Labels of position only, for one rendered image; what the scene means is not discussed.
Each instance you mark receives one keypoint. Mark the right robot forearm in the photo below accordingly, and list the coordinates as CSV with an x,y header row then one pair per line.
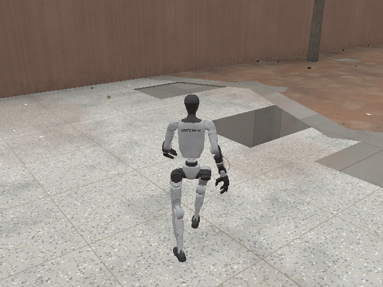
x,y
220,163

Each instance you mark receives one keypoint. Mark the left robot upper arm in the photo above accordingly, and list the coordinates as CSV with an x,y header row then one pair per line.
x,y
173,125

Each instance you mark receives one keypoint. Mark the right robot foot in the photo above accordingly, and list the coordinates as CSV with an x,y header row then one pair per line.
x,y
195,223

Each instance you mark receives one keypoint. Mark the humanoid robot torso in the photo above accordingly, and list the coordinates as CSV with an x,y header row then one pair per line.
x,y
191,137

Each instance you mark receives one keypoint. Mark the left robot hand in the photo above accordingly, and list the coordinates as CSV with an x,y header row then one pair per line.
x,y
172,151

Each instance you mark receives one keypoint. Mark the left robot forearm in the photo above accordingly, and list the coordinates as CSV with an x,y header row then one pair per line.
x,y
164,150

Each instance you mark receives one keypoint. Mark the right robot upper arm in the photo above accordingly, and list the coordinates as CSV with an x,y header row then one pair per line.
x,y
210,126

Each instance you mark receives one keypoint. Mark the right robot hand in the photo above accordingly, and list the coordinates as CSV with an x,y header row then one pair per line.
x,y
225,185

